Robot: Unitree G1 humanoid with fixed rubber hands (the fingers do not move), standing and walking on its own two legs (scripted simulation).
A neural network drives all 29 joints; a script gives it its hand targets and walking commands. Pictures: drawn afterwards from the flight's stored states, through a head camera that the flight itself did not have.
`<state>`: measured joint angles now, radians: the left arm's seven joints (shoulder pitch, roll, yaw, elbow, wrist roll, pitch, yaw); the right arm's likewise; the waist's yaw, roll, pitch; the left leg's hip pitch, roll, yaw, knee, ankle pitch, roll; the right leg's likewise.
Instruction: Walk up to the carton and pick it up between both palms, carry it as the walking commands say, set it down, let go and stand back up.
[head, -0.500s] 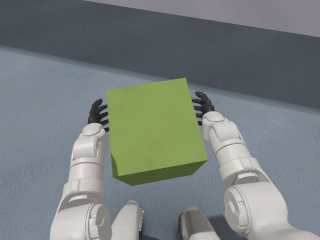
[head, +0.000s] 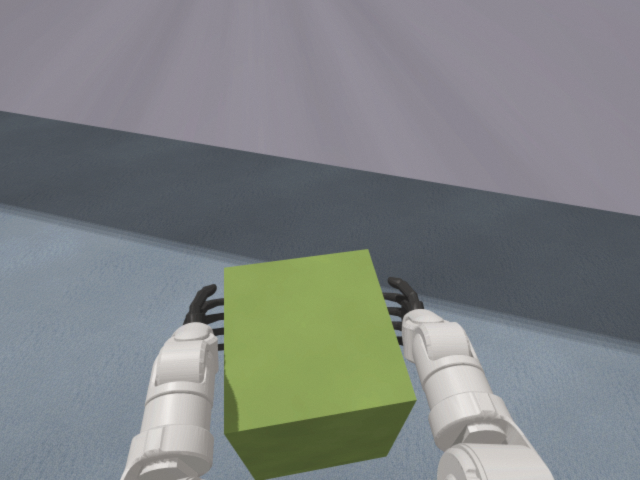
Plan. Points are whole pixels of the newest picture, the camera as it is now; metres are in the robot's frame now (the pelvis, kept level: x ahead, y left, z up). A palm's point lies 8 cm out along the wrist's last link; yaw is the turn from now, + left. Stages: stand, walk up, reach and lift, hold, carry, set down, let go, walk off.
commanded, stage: reach and lift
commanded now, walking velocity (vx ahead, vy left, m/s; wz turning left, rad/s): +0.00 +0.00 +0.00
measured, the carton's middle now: (310, 368) +0.31 +0.05 -0.03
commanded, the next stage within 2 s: hold in 1.70 s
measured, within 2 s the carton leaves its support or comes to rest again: neither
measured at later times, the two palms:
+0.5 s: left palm (211, 318) +0.31 +0.18 +0.06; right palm (428, 326) +0.34 -0.11 +0.05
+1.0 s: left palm (221, 318) +0.32 +0.17 +0.05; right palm (437, 330) +0.33 -0.12 +0.05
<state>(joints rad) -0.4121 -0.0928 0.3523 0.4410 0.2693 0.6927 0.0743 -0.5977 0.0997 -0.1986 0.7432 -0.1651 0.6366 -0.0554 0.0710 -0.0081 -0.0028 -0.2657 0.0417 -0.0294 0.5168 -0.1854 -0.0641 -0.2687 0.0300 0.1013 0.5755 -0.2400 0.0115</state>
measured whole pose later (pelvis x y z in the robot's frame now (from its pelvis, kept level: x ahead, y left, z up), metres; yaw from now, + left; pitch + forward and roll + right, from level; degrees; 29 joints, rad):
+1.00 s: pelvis +0.00 +0.00 +0.00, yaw +0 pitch -4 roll +0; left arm -0.46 -0.10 0.31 0.47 0.27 0.73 0.08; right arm -0.53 0.10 -0.23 0.61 -0.22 0.70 -0.02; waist 0.02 -0.01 -0.01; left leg -0.26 0.04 -0.03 0.52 -0.19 -0.06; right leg -0.25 0.03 0.10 0.56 -0.24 0.01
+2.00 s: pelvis +0.00 +0.01 +0.00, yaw +0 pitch -5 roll +0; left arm -0.34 -0.12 0.24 0.34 0.27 0.77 0.08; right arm -0.39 0.12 -0.20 0.45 -0.22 0.75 0.00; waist 0.01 -0.01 -0.03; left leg -0.24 0.04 -0.03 0.52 -0.19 -0.05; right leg -0.23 0.02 0.10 0.55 -0.24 0.01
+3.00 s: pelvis -0.03 +0.04 -0.01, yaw +17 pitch +2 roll +0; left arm -0.17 -0.14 0.09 -0.33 0.10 1.20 0.16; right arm -0.17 0.14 -0.10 -0.31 -0.09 1.20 -0.08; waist 0.01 -0.02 -0.10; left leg -0.62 -0.02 -0.01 0.96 -0.38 0.01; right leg -0.39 -0.11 -0.13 0.71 -0.35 0.02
